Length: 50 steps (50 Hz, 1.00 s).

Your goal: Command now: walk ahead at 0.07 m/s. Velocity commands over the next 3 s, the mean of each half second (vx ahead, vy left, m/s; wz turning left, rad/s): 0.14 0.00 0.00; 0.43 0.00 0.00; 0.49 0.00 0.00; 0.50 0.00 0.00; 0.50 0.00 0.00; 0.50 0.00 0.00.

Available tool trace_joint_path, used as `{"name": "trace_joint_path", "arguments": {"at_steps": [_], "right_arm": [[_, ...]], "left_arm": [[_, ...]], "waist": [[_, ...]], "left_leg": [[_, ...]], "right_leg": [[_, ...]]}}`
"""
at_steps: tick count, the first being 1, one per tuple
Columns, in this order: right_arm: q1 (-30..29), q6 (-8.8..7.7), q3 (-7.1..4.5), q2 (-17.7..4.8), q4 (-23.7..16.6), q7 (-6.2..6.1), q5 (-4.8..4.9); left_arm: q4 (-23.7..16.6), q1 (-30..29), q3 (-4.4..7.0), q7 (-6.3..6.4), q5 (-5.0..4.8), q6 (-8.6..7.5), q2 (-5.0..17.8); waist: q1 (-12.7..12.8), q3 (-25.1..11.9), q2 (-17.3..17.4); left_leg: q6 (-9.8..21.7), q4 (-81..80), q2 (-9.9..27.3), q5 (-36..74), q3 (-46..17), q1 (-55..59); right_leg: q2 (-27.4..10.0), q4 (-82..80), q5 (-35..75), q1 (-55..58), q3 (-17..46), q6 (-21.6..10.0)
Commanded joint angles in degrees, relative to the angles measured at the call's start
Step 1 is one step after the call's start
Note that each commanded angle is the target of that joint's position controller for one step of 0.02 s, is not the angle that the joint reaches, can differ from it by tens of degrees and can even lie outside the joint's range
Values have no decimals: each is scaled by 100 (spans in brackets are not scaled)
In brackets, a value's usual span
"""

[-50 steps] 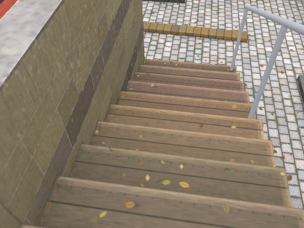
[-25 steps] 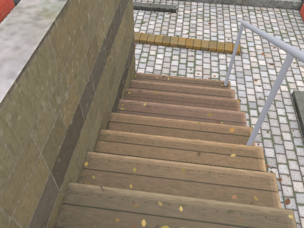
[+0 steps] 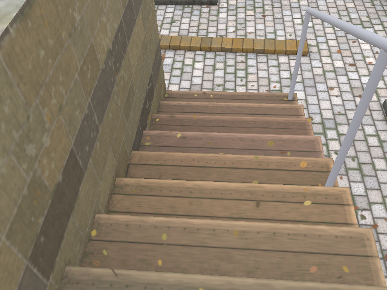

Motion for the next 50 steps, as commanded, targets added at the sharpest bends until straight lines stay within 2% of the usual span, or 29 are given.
{"name": "trace_joint_path", "arguments": {"at_steps": [1, 2, 3, 4, 5, 7, 9, 11, 13, 15, 18, 19, 21, 22, 23, 24, 25, 26, 27, 30, 32, 34, 35, 39, 43, 46, 48, 49, 50], "right_arm": [[316, 181, -64, -523, -320, 19, -134], [-116, 352, -57, -567, -447, 62, -318], [-366, 516, -70, -575, -469, 86, -394], [-485, 616, -68, -482, -532, 103, -398], [-527, 581, -96, -468, -552, 148, -367], [-347, 594, -84, -275, -464, 149, -372], [-574, 587, -111, -353, -577, 96, -372], [-1273, 620, -47, -266, -909, 122, -369], [-1210, 638, -7, -230, -871, 200, -421], [-1283, 591, 47, -292, -947, 341, -435], [-1429, 479, 0, -464, -980, 565, -263], [-1217, 441, -40, -541, -930, 593, -204], [-460, 365, -94, -560, -683, 563, -192], [339, 320, -119, -541, -415, 534, -201], [1299, 226, -119, -552, -122, 480, -241], [1880, 177, -158, -970, -18, 412, -257], [1628, 202, -260, -1278, 10, 288, -238], [958, 154, -267, -1289, -140, 199, -298], [419, 47, -231, -1102, -271, 213, -320], [-203, -188, -118, -665, -472, 348, -306], [-234, -265, -221, -968, -466, 416, -286], [-183, -286, -249, -1005, -495, 456, -222], [102, -292, -250, -948, -441, 455, -219], [1011, -305, -307, -951, -297, 390, -187], [1258, -250, -358, -1016, -404, 338, -328], [1329, -202, -401, -1079, -465, 286, -354], [1085, -145, -446, -1170, -565, 313, -362], [780, -154, -448, -1230, -636, 341, -312], [453, -195, -453, -1249, -696, 419, -394]], "left_arm": [[-77, 1093, 41, 274, -62, 50, 805], [-193, 843, -16, 353, 14, 46, 779], [-210, 713, -75, 337, 110, 55, 744], [-201, 784, -96, 297, 180, 41, 820], [-172, 857, -142, 288, 130, -45, 724], [-91, 1072, -199, 283, 97, -141, 685], [-85, 1282, -218, 285, 82, -167, 689], [-136, 1323, -285, 389, 25, -134, 638], [-133, 1543, -309, 428, 100, -108, 626], [-222, 1319, -252, 405, 75, -66, 736], [-341, 1432, 12, 291, 66, 196, 1352], [-350, 1428, 79, 255, 50, 273, 1402], [-451, 1153, 148, 263, 35, 404, 1261], [-503, 959, 165, 298, 97, 435, 1083], [-659, 441, 143, 320, 124, 422, 685], [-928, 82, 31, 274, -40, 276, 126], [-1177, -351, 161, 202, 35, 152, 605], [-1242, -343, 199, 127, 55, 90, 691], [-1095, -102, 218, 55, 127, 90, 721], [-783, 565, 305, -201, 261, 265, 732], [-725, 765, 279, -230, 254, 369, 591], [-859, 441, 247, -185, 311, 369, 664], [-907, 160, 247, -135, 323, 353, 728], [-1070, -542, 230, -6, 364, 343, 849], [-1225, -896, 215, -99, 357, 304, 799], [-1335, -1124, 172, -157, 316, 228, 702], [-1267, -898, 161, -161, 271, 158, 662], [-1100, -395, 170, -142, 252, 111, 654], [-970, -25, 258, -98, 127, 40, 788]], "waist": [[447, -1493, -438], [394, -955, -292], [336, -567, -276], [285, -360, -353], [207, -114, -67], [177, -326, -553], [269, -481, -604], [338, -203, -367], [380, -371, -482], [304, -255, -813], [559, -165, -1200], [503, -69, -1250], [144, 142, -929], [-218, 212, -439], [-681, 436, 596], [-783, 532, 1313], [-633, 1005, 646], [-173, 1109, 713], [153, 870, 675], [726, 50, 477], [882, -54, 635], [853, 291, 380], [653, 347, 315], [117, 324, 662], [-186, 403, 793], [-380, 413, 849], [-305, 400, 764], [-37, 294, 717], [162, 235, 678]], "left_leg": [[-213, 1443, 401, 606, -198, -2698], [-249, 829, 610, 1509, -403, -2207], [-253, 716, 487, 1757, -196, -1650], [-213, 707, 395, 1825, -134, -1415], [-258, -147, 420, 2996, -488, -1484], [-261, 98, 203, 3118, -385, -1658], [-294, 279, 120, 2933, -530, -2237], [-452, -818, 183, 3756, -637, -2509], [-561, -1647, 305, 3921, -625, -2284], [-623, -3626, 603, 4028, -374, -1658], [-454, -5362, 196, 2673, 306, 363], [-288, -5634, 177, 2780, 370, 761], [37, -6347, 205, 3048, 512, 1733], [121, -6670, 292, 2720, 444, 2557], [220, -7334, 974, 1750, -643, 3443], [504, -8223, 2473, -425, -3347, 3771], [744, -9296, 2721, -1407, -4527, 3038], [705, -9313, 2662, -893, -4234, 2462], [570, -9132, 2356, 92, -3571, 2021], [377, -8974, 1608, 1693, -2184, 638], [423, -9087, 1493, 1920, -1895, -137], [508, -8988, 1516, 2009, -1778, -68], [578, -8921, 1538, 2154, -1772, 280], [874, -8574, 1664, 2647, -1844, 1785], [1061, -8053, 1802, 3874, -1757, 2272], [1106, -7577, 1835, 5101, -1514, 2251], [1045, -7213, 1802, 5874, -1286, 1865], [928, -6922, 1703, 6382, -1090, 1361], [759, -6156, 1406, 6252, -791, 1189]], "right_leg": [[-2857, 284, 3813, 2586, 2002, -1765], [-2769, -367, 1851, 1123, 2013, -1831], [-2404, -617, 1249, -24, 1739, -1688], [-2186, -641, 1218, -640, 1603, -1581], [-1700, -536, 779, -860, 1301, -1290], [-1524, -237, 1316, -763, 1249, -1256], [-1635, -92, 1045, -334, 1497, -1361], [-1548, -168, -10, -411, 1503, -1272], [-1447, -345, -1334, -271, 1633, -1139], [-1308, -742, -2759, -387, 1686, -812], [-1272, -1236, -3849, -1147, 1687, -643], [-1355, -1286, -4286, -1358, 1788, -642], [-1199, -890, -4832, -1951, 1747, -543], [-914, -141, -4864, -2539, 1481, -466], [-296, 1796, -4137, -3741, 849, -219], [604, 3607, -3471, -5193, 391, 89], [512, 3689, -2454, -5712, 1279, 161], [363, 3836, -1734, -5380, 1369, 243], [326, 4020, -1094, -4822, 1310, 357], [416, 4986, 9, -3063, 854, 601], [464, 5933, 549, -2315, 643, 638], [189, 5660, 789, -2659, 712, 632], [131, 5463, 919, -2855, 673, 632], [-246, 4435, 977, -3424, 661, 669], [-460, 3644, 292, -3261, 373, 622], [-450, 3188, -416, -2815, 28, 522], [-314, 2818, -739, -2007, -165, 376], [-110, 2594, -851, -1075, -352, 258], [-135, 1963, -219, -451, -187, 211]]}}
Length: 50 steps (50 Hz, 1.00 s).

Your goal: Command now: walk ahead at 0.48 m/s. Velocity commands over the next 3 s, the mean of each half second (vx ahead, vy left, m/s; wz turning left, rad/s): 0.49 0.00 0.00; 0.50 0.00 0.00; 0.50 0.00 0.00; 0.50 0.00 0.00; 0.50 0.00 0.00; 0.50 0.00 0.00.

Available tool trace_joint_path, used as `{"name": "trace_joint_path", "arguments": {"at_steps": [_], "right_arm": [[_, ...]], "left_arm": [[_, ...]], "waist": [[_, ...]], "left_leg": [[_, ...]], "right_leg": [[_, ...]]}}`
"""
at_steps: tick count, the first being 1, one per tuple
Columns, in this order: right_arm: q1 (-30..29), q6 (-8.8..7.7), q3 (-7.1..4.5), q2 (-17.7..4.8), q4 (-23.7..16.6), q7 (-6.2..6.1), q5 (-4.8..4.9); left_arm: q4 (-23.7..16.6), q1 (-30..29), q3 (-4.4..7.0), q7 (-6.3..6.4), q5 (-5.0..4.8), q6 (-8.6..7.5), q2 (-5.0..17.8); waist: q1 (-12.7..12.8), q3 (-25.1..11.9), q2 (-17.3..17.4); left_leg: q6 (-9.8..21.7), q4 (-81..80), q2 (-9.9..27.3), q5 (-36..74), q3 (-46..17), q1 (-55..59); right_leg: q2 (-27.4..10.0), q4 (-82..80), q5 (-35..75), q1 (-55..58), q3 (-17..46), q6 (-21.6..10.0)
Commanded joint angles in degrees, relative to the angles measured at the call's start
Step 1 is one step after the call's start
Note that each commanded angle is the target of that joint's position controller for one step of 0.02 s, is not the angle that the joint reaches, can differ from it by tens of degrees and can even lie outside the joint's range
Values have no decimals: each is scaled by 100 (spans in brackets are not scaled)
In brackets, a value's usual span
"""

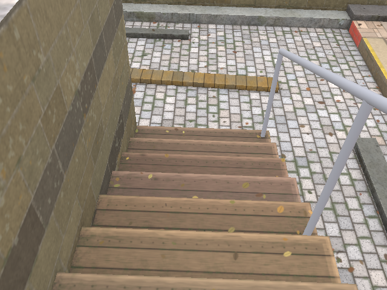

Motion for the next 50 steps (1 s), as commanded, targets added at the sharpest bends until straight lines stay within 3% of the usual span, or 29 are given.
{"name": "trace_joint_path", "arguments": {"at_steps": [1, 2, 3, 4, 6, 9, 12, 13, 16, 18, 19, 21, 23, 24, 26, 27, 28, 29, 32, 38, 40, 42, 43, 44, 45, 46, 47, 48, 50], "right_arm": [[-278, -64, -213, -893, -123, 33, -112], [-207, -71, -168, -676, -177, 75, 3], [-192, -107, -65, -222, -337, 81, 68], [-1294, -169, -212, -830, -487, -17, -46], [-2014, -232, -335, -1122, -532, 63, -8], [-1453, -40, -283, -696, -303, 278, -163], [-1561, -118, -154, -396, -157, 329, 11], [-1424, -114, -115, -273, -121, 385, 3], [-1125, 22, -100, -528, -54, 338, 4], [135, 28, -207, -702, 322, 228, -102], [666, 26, -279, -947, 527, 215, -46], [659, -122, -82, -990, 479, 300, 24], [-302, -144, 56, -563, 249, 212, 160], [-381, -202, -132, -1198, 356, 104, 139], [-12, -199, -73, -908, 632, 44, 104], [-154, -208, -70, -893, 544, 35, 33], [-196, -243, -120, -1070, 541, 38, -58], [-248, -296, -29, -594, 685, -12, 69], [-698, -289, 51, -398, 520, -65, 229], [-34, -32, 24, -475, 774, -201, -61], [206, 1, 19, -549, 905, -243, -129], [-141, -11, -13, -637, 1055, -178, -73], [533, -91, -18, -111, 942, -171, 225], [499, -95, -34, -483, 672, -251, 339], [-317, -34, -61, -594, 395, -274, 250], [-1013, 59, -100, -733, 352, -175, 52], [-1015, 143, -118, -559, 299, -105, 38], [-1070, 190, -121, -545, 369, -72, 2], [-1015, 291, -101, -251, 517, 42, -43]], "left_arm": [[56, 773, 208, 98, -226, -303, 512], [356, 1684, 289, 163, -159, -498, 733], [569, 2432, 465, 232, -140, -604, 1317], [661, 2708, 396, 259, -197, -589, 1087], [495, 1648, 285, 385, 16, -478, 732], [543, 691, 261, 416, 60, -545, 536], [699, 414, 150, 455, -231, -766, 51], [721, 214, 142, 506, -303, -746, 197], [908, 324, 175, 617, -261, -591, 326], [985, 234, 234, 655, -267, -422, 570], [804, -17, 276, 585, -106, -335, 663], [857, 2173, 134, 542, -272, -389, 97], [1182, 1753, 179, 414, -26, -208, 379], [929, 1655, 196, 391, 170, -100, 290], [784, 763, 208, 428, 199, 66, 513], [742, 566, 201, 398, 45, 61, 419], [738, 623, 227, 330, 9, 30, 474], [631, 184, 270, 265, -30, -83, 564], [584, -250, 67, 48, -44, -240, 14], [125, -1095, -90, 183, -280, -231, 31], [479, -10, -3, 252, -272, -295, 248], [1335, 2653, 209, 229, -180, -278, 617], [1355, 2780, 178, 144, -123, -282, 832], [1229, 2835, 154, 48, -303, -248, 741], [1148, 2422, 237, 177, -367, -201, 958], [913, 1696, 75, 228, -327, -184, 352], [845, 1500, 47, 296, -182, -238, 419], [858, 1303, -107, 305, -102, -376, 102], [935, 1275, -162, 323, -172, -547, -38]], "waist": [[565, 388, 822], [869, -137, -399], [1232, -490, -2387], [1632, 294, -1252], [1259, 1076, 53], [412, 997, -725], [161, 869, -53], [28, 724, -130], [-110, 947, -157], [-862, 725, 538], [-1059, 668, 975], [389, -35, 1202], [652, 782, -87], [744, 481, 1441], [552, 911, 316], [670, 931, -103], [722, 960, 1], [681, 1013, -177], [590, 859, 170], [-119, 1557, 601], [231, 1124, 137], [1599, 61, -355], [1054, -703, -1579], [1151, -1362, -1106], [1239, -770, -1378], [995, 319, 83], [819, 641, -535], [504, 1161, 117], [164, 1295, 95]], "left_leg": [[836, 1679, 725, 3070, -549, -501], [526, 3547, 235, 2167, -187, -1273], [105, 5408, -305, -679, 267, -3973], [243, 5695, -61, -837, -310, -5407], [223, 4490, 276, 274, -186, -5482], [35, 2969, 133, 2055, 688, -3339], [71, 987, -67, 5724, 789, -1138], [98, 762, -241, 6055, 919, -36], [171, 120, -256, 5666, 1012, 816], [747, -1999, 289, 5989, 528, 996], [1121, -1854, 769, 5613, -183, 1509], [563, 432, 1826, 7636, -1068, 2620], [718, -379, 1145, 5483, -1030, 625], [1548, -290, 2051, 5230, -2266, 139], [1885, -296, 2099, 5436, -2515, -732], [1736, -400, 1840, 4875, -2240, -1145], [1656, -225, 1710, 4817, -1981, -1325], [1252, 133, 1071, 3432, -1504, -1331], [909, 233, 278, 1284, -680, -2669], [1103, 1372, 629, 2218, -942, -1190], [1128, 2732, 585, 3479, -755, -762], [945, 6280, -59, 2759, -18, -2019], [648, 8742, -720, -2163, 34, -4076], [716, 8979, -505, -1749, -165, -4926], [617, 8812, -415, -839, 75, -5933], [586, 7673, -29, 68, 0, -5602], [496, 7233, 8, 295, -126, -5286], [439, 5759, 261, 1372, -651, -4713], [139, 3930, 405, 2236, -440, -3590]], "right_leg": [[-32, -1327, 1316, 1141, 441, -245], [-120, -2239, 1439, 2466, 721, -404], [-1441, -2542, 146, 4576, 2628, -789], [-1544, -2701, -983, 4431, 2896, -674], [-1250, -2570, -1255, 3176, 2494, -732], [-741, -2437, -1255, 1374, 1626, -981], [-57, -1931, -2338, -348, 451, -440], [7, -1858, -2127, -841, 278, -443], [-74, -516, -1275, -675, 176, -493], [496, 2794, -949, 326, -254, -484], [770, 5004, -2799, -456, -140, -556], [424, 4521, -2383, -2000, 1422, -964], [146, 3322, -1058, -1886, 922, -641], [47, 2902, -976, -1844, 1107, -262], [-220, 2497, -942, -1825, 1210, 167], [-241, 2056, -778, -1500, 1080, 230], [-213, 2075, -22, -1381, 901, 128], [-341, 1044, 1442, -1489, 1167, -18], [38, -534, 3944, 388, 195, -173], [-125, -2170, 2595, -66, 205, -216], [-71, -2896, 2269, 1054, 57, -381], [28, -2398, 2757, 3813, -359, -647], [-1346, -497, 5184, 5575, 1094, -1053], [-1941, -860, 4304, 5860, 2068, -1288], [-2396, -2225, 811, 5137, 2990, -1863], [-1714, -2953, -1159, 3526, 2457, -1447], [-2009, -3029, -1246, 2571, 2724, -1617], [-1546, -2907, -553, 1406, 2271, -1216], [-921, -3002, -86, 139, 1508, -978]]}}
Over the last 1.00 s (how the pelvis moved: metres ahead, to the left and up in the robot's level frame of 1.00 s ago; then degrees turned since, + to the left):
0.18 -0.01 -0.02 -1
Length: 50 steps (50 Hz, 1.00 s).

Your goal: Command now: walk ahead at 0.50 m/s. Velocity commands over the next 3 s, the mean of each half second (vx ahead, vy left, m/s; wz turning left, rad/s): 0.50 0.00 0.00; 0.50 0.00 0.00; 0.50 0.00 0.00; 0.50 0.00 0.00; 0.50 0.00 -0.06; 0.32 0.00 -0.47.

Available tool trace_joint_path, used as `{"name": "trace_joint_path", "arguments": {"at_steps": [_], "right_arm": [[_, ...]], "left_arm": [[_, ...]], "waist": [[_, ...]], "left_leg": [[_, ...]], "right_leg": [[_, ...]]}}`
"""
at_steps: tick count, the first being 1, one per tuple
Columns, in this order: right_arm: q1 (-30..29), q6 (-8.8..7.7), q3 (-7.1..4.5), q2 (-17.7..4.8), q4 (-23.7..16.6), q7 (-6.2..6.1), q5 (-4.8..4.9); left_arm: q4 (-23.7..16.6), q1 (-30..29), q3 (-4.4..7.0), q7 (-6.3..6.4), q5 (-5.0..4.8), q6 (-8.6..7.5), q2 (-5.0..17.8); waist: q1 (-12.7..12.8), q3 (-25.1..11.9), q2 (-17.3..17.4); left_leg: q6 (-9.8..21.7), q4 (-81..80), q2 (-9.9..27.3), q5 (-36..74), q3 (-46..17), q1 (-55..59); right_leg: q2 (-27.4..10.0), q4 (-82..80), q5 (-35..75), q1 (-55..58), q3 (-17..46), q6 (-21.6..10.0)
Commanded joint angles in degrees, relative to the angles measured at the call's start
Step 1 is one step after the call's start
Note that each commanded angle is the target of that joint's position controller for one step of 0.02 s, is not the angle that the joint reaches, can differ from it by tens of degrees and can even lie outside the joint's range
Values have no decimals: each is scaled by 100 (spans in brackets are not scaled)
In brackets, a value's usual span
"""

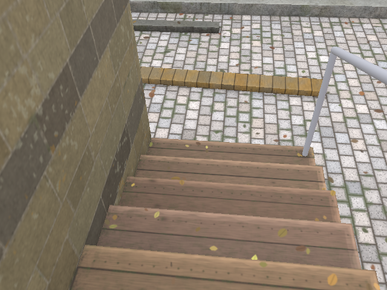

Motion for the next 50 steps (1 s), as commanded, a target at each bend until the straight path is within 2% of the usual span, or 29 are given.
{"name": "trace_joint_path", "arguments": {"at_steps": [1, 2, 4, 5, 8, 11, 15, 18, 20, 21, 22, 23, 24, 25, 26, 28, 29, 31, 33, 34, 37, 38, 40, 42, 45, 47, 48, 49, 50], "right_arm": [[-40, 109, -77, -221, -249, 161, -158], [-22, 191, -11, -57, -243, 171, -240], [-191, 237, -53, -216, -350, 170, -92], [-619, 151, -46, -235, -470, 208, -70], [-1353, -42, -31, -292, -590, 321, -75], [-1608, -12, 18, -125, -688, 361, -87], [-2575, -120, 88, -125, -1194, 296, 31], [-2129, -198, 93, -152, -1174, 260, 132], [-1018, -216, 37, -278, -808, 222, 92], [167, -204, -38, -363, -397, 215, 66], [1076, -170, -162, -716, -88, 227, 55], [1543, -155, -159, -894, -155, 292, 6], [1706, -152, -236, -1149, -191, 318, 238], [1206, -70, -206, -866, -279, 181, 198], [460, -61, -80, -427, -425, 151, 155], [358, -244, 0, -272, -367, 118, -11], [354, -365, 23, -247, -277, 40, 193], [768, -418, -58, -585, -75, -1, 198], [861, -399, -88, -616, -173, 50, 116], [1007, -462, -31, -318, -25, 43, 172], [734, -513, 26, -268, -186, 11, 173], [665, -457, 57, -262, -232, 12, 181], [786, -416, 53, -403, -295, -20, 167], [1150, -325, 52, -433, -237, -56, 47], [1585, -199, 35, -516, -160, -256, -109], [1656, -139, 12, -574, -131, -320, -120], [1671, -134, 23, -546, -55, -289, -136], [1467, -166, 44, -587, -30, -210, -81], [1727, -171, -33, -643, 0, -138, 48]], "left_arm": [[-184, 363, 22, 97, -53, -257, 661], [-56, 727, 64, 109, 7, -223, 796], [-125, 913, 70, 102, -31, -202, 786], [4, 1112, 49, 148, -131, -225, 611], [-156, 955, 22, 208, -138, -275, 528], [-124, 1132, 9, 198, -126, -255, 526], [47, 1712, -7, 295, 137, -136, 510], [212, 1691, -24, 323, 208, 102, 446], [236, 1795, -13, 317, 260, 141, 579], [262, 1658, 2, 310, 201, 142, 676], [336, 1715, 68, 223, 108, 77, 659], [230, 2325, 56, 284, -199, 51, 393], [-228, 1616, 68, 322, -343, 12, 857], [-354, 721, 168, 334, -123, 19, 1039], [-479, 126, 229, 264, 67, 62, 1083], [-129, 633, 277, 128, 197, 193, 814], [-147, 518, 193, 73, 230, 294, 378], [-197, 480, 170, -13, 360, 413, 208], [-263, 410, 202, -15, 221, 421, 334], [-466, -173, 300, -48, 131, 355, 554], [-701, -934, 303, -168, 195, 181, 635], [-728, -1018, 276, -239, 203, 174, 483], [-844, -1389, 227, -275, 182, 149, 421], [-1109, -2018, 182, -249, 173, 202, 433], [-1379, -2461, 132, -225, -8, 134, 455], [-1190, -2030, 144, -139, -87, 74, 537], [-888, -1178, 191, -89, -116, 34, 638], [-394, 319, 275, -54, -38, 40, 720], [-131, 1013, 356, -79, 39, 46, 1086]], "waist": [[-159, 673, -416], [-128, 441, -703], [-151, 163, -609], [-52, 254, -475], [113, 331, -145], [361, 454, -262], [1115, 874, -384], [1036, 884, -540], [661, 492, -68], [101, 51, 20], [-273, -613, 578], [-172, -1813, 960], [-688, -2374, 993], [-604, -1081, 503], [-306, -231, -89], [304, 342, -222], [499, 622, -135], [464, 288, 322], [481, -54, 278], [377, 163, 94], [257, 266, -62], [202, 210, -35], [0, 368, 4], [-419, 698, 153], [-773, 968, 233], [-727, 898, -14], [-370, 584, -97], [352, -142, -306], [632, -463, -965]], "left_leg": [[-356, -2606, 396, 1493, -125, -157], [-380, -2556, 409, 1497, 13, -133], [-297, -2702, 427, 2064, 64, -328], [-215, -3192, 626, 2797, -270, -810], [-147, -4857, 414, 4537, 87, -225], [-224, -5138, 227, 4813, 216, 412], [-326, -6307, 176, 3850, 266, -582], [-114, -6938, 371, 3361, 308, 563], [83, -7311, 136, 2842, 605, 1785], [197, -7657, 215, 3167, 598, 3150], [347, -6884, 660, 4179, 222, 4806], [1031, -4601, 2070, 6548, -1087, 7101], [1933, -5653, 2780, 3477, -2618, 7693], [1890, -6851, 2579, 1064, -2604, 6254], [1540, -7297, 2131, 735, -2091, 4760], [1234, -7014, 1703, 1726, -1584, 2747], [1008, -7247, 1262, 1894, -1012, 1799], [1200, -7147, 1230, 2965, -1008, 1728], [1205, -6949, 1320, 3219, -988, 1916], [1075, -6762, 1109, 2260, -1024, 2356], [790, -6481, 686, 385, -789, 1705], [725, -6347, 604, 92, -715, 1374], [700, -5972, 669, -230, -801, 1330], [709, -5670, 694, -6, -810, 1565], [776, -4952, 772, 578, -1082, 2585], [728, -4260, 825, 1347, -996, 2746], [739, -3380, 746, 1753, -773, 2591], [634, -1960, 505, 2457, -249, 1975], [471, 102, -105, 390, 43, 1123]], "right_leg": [[-1517, -1826, 1420, -912, 1861, -625], [-1604, -1639, 2474, -631, 1908, -738], [-1592, -1426, 3000, -129, 1894, -676], [-1510, -1229, 2313, 343, 2009, -621], [-929, -841, 405, -122, 1595, -460], [-962, -317, 418, -347, 1625, -451], [-979, 554, 1251, 1009, 1927, -593], [-1044, 1191, 2201, 829, 1859, -601], [-977, 2399, 2966, 827, 1606, -595], [-813, 3701, 2719, 332, 1412, -591], [-253, 5627, 475, -799, 858, -353], [78, 7960, -3595, -2741, 861, -64], [-46, 7943, -2817, -4271, 972, 17], [-347, 7177, -1664, -4746, 866, 74], [-516, 6299, -1133, -4160, 842, 125], [-790, 4380, -193, -2788, 1357, 267], [-890, 3196, 448, -2194, 1155, 545], [-818, 2877, 575, -1829, 823, 691], [-868, 2794, 1469, -1905, 812, 576], [-1038, 2166, 2545, -2629, 1233, 495], [-884, 845, 4401, -2001, 947, 453], [-785, 736, 4754, -1552, 808, 417], [-716, 477, 4816, -1457, 751, 438], [-644, -30, 4175, -1554, 634, 508], [-863, -1170, 3663, -1966, 919, 452], [-970, -1872, 3423, -1215, 850, 368], [-906, -1990, 3455, -197, 690, 252], [-387, -1352, 3805, 1539, -85, 195], [-975, -1638, 4214, 2571, 725, -11]]}}
Over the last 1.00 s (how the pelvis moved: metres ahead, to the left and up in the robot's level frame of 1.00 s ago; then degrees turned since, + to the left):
0.56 -0.11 -0.30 0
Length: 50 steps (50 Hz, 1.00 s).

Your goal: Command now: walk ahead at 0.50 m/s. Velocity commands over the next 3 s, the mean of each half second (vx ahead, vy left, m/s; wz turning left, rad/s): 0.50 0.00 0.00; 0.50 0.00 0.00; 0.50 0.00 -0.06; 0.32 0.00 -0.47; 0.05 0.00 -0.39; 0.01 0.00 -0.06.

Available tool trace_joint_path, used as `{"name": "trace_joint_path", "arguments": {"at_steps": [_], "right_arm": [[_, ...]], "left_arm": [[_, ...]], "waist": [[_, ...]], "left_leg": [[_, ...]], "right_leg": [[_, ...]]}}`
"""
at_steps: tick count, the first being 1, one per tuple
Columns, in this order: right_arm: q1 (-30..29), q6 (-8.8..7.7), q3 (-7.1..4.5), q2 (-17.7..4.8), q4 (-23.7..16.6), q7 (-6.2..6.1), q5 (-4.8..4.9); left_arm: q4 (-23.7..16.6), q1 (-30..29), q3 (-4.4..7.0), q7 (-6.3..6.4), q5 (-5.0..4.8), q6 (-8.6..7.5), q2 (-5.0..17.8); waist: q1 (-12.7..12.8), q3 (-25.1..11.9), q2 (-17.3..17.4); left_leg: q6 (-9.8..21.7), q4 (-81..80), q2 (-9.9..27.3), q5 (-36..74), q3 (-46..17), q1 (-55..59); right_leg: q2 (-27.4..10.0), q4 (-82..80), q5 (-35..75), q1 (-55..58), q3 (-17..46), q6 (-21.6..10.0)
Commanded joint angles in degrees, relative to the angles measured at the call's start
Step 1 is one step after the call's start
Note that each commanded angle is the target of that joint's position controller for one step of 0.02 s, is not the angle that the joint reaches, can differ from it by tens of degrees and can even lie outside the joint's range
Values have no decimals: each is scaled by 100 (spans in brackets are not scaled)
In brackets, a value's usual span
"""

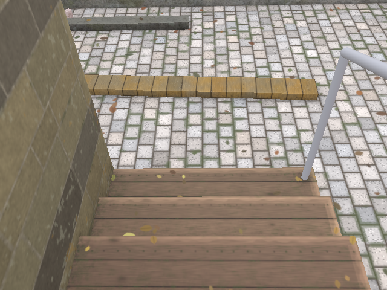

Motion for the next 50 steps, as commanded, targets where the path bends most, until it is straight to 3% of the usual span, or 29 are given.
{"name": "trace_joint_path", "arguments": {"at_steps": [1, 2, 3, 4, 5, 6, 7, 8, 10, 12, 14, 16, 18, 24, 27, 28, 29, 30, 31, 32, 33, 35, 36, 37, 39, 40, 42, 47, 50], "right_arm": [[1296, -10, -195, -430, 120, 24, 346], [974, -37, -177, -738, -182, -52, 417], [33, 0, -189, -747, -459, -70, 303], [-617, 44, -245, -857, -473, 26, 143], [-636, 120, -256, -727, -471, 97, 119], [-581, 180, -282, -691, -337, 137, 45], [-345, 257, -293, -545, -131, 188, -63], [-475, 291, -283, -412, -150, 263, -27], [-771, 408, -251, -251, -233, 328, -217], [-774, 454, -258, -293, -234, 366, -87], [-1690, 269, -314, -496, -488, 445, -7], [-2187, 144, -299, -512, -559, 504, -85], [-2363, 107, -235, -368, -633, 562, -43], [-3428, 26, -86, -282, -1276, 508, 171], [-2046, -7, -207, -571, -860, 368, 191], [-877, -7, -263, -624, -432, 342, 111], [234, 29, -395, -993, -84, 376, 29], [693, 40, -364, -1197, -70, 451, -34], [959, 78, -474, -1490, -136, 535, 183], [446, 139, -452, -1304, -247, 424, 126], [-247, 179, -298, -779, -427, 346, 129], [-647, -4, -188, -607, -360, 268, 116], [-719, -115, -140, -488, -329, 230, 226], [-636, -180, -182, -678, -290, 239, 232], [-218, -188, -217, -767, -172, 237, 275], [-49, -213, -224, -794, -190, 260, 184], [212, -234, -143, -384, -2, 230, 243], [55, -224, -67, -420, -251, 92, 282], [453, -159, -59, -400, -228, 36, 155]], "left_arm": [[811, 3221, 295, -8, 67, 28, 1157], [751, 3413, 345, -83, -168, 75, 1274], [673, 3104, 386, 21, -213, 114, 1344], [413, 2259, 184, 99, -108, 135, 715], [378, 2112, 141, 149, 17, 74, 699], [420, 1898, -2, 145, 98, -74, 368], [507, 1925, -11, 114, 103, -159, 335], [505, 1801, -27, 143, 7, -252, 313], [630, 2145, 54, 205, -50, -269, 731], [579, 2325, 55, 197, 3, -238, 703], [689, 2581, -3, 285, -115, -282, 437], [623, 2497, 4, 328, -97, -315, 447], [605, 2462, -16, 300, -85, -323, 454], [874, 3214, -5, 367, 207, -69, 490], [988, 3329, -20, 491, 295, 104, 570], [957, 3207, -11, 453, 236, 68, 667], [1036, 3262, 25, 409, 128, 36, 616], [951, 3814, 8, 401, -115, -10, 247], [525, 3383, 15, 398, -297, -74, 667], [385, 2357, 73, 411, -125, -100, 771], [324, 1814, 124, 369, 79, -94, 928], [631, 2283, 140, 270, 339, 9, 686], [610, 2234, 80, 237, 320, 122, 342], [678, 2304, 66, 159, 356, 208, 147], [663, 2339, 29, 138, 380, 300, 91], [704, 2432, 55, 118, 282, 310, 115], [400, 1446, 198, 61, 233, 219, 403], [13, 427, 164, -125, 279, 133, 241], [-315, -400, 94, -80, 201, 118, 161]], "waist": [[923, -1497, -1320], [1259, -2149, -1033], [1395, -1537, -1042], [1065, -431, 242], [962, -130, -439], [617, 361, 193], [440, 433, -23], [251, 521, 137], [335, 275, -313], [301, -16, -346], [498, 229, 135], [583, 386, 235], [720, 456, 331], [1656, 1017, -78], [1202, 662, 327], [663, 171, 648], [188, -350, 963], [359, -1471, 1623], [-38, -2157, 1594], [-108, -1146, 1324], [146, -295, 471], [802, 351, 371], [1055, 659, 351], [1065, 469, 591], [1048, 64, 870], [1057, -207, 1037], [855, 54, 599], [686, 350, 511], [181, 867, 644]], "left_leg": [[222, 4624, -118, -576, -489, -3626], [230, 5282, 74, -111, -635, -4649], [183, 5099, 163, 922, -465, -5522], [159, 3766, 529, 2018, -568, -5135], [101, 3329, 542, 2227, -688, -4616], [63, 1928, 724, 3175, -1175, -4093], [-3, 1482, 730, 3242, -1078, -3679], [-198, 68, 810, 3984, -903, -3073], [-330, -459, 740, 4223, -543, -2811], [-254, -518, 748, 4849, -469, -2816], [-107, -1678, 902, 6177, -902, -3778], [-113, -2548, 829, 7156, -849, -3443], [-132, -3094, 690, 7903, -451, -2314], [-141, -4745, 759, 6563, -309, -2410], [73, -5228, 695, 5660, -110, -992], [123, -5467, 510, 6105, 258, 327], [326, -4915, 970, 6859, -240, 2101], [795, -2543, 2304, 9427, -1371, 4068], [1542, -3415, 3030, 7128, -2811, 4643], [1834, -4621, 3082, 4542, -3087, 3566], [1492, -5145, 2636, 3879, -2643, 2087], [1235, -4903, 2322, 5143, -2201, -37], [983, -5080, 1799, 5459, -1449, -1052], [1046, -5116, 1687, 5538, -1436, -1130], [1176, -4896, 1756, 6495, -1362, -851], [1205, -4694, 1815, 6671, -1437, -630], [982, -4456, 1562, 5214, -1505, -76], [705, -3901, 1212, 2803, -1385, -1043], [733, -3473, 1218, 2853, -1455, -799]], "right_leg": [[-1426, 2377, 3570, 5092, 1062, -702], [-1994, 2050, 2589, 5406, 1877, -1076], [-2317, 710, -467, 4514, 2672, -1597], [-1771, 0, -1958, 2889, 2149, -1245], [-1946, 34, -1619, 1825, 2365, -1424], [-1477, 224, -871, 752, 1793, -1022], [-1249, 349, -732, 170, 1585, -956], [-834, 10, -869, -468, 1109, -813], [-909, 73, 259, -281, 1251, -1150], [-918, 262, 401, 107, 1250, -1160], [-672, 564, -1440, 837, 1366, -995], [-509, 748, -2350, 544, 1331, -948], [-364, 890, -3035, -326, 1059, -895], [-366, 2073, -1754, 873, 1207, -922], [-400, 3708, -499, 1011, 1062, -953], [-141, 4956, -291, 625, 690, -833], [375, 7111, -2355, -770, 400, -648], [816, 9473, -6638, -2591, 265, -324], [708, 9431, -5843, -3862, 509, -243], [483, 8897, -4761, -4627, 484, -216], [244, 8043, -4045, -4069, 435, -139], [-12, 6036, -3012, -2615, 971, 107], [-68, 4885, -2361, -1939, 745, 354], [14, 4588, -2220, -1654, 491, 445], [-98, 4271, -1937, -1673, 312, 462], [-15, 4554, -1105, -1707, 283, 336], [-164, 3666, 122, -2601, 776, 187], [94, 2251, 2033, -1675, 401, 143], [142, 1444, 1455, -1907, 271, 259]]}}
Over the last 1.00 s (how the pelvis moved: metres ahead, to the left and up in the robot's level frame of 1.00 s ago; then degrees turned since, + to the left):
0.56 -0.03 -0.26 0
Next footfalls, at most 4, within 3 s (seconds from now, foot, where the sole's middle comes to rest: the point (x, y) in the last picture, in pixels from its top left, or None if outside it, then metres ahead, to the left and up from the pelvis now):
0.58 left None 0.46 0.09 -0.95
1.14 right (214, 255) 0.77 -0.12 -1.10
1.72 left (164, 219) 1.08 0.09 -1.25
2.22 right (203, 218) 1.06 -0.11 -1.25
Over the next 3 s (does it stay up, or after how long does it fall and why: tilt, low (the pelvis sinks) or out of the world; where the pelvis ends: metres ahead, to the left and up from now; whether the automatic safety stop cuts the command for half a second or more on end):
stays up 1.04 0.00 -0.47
